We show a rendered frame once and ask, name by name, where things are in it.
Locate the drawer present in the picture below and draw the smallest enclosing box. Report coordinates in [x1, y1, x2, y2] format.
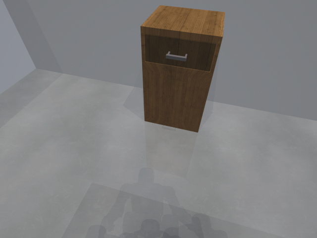
[145, 34, 216, 71]

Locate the cabinet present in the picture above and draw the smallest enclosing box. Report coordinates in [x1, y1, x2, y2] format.
[141, 5, 225, 132]

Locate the handle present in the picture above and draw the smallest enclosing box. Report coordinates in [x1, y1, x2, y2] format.
[166, 52, 187, 61]

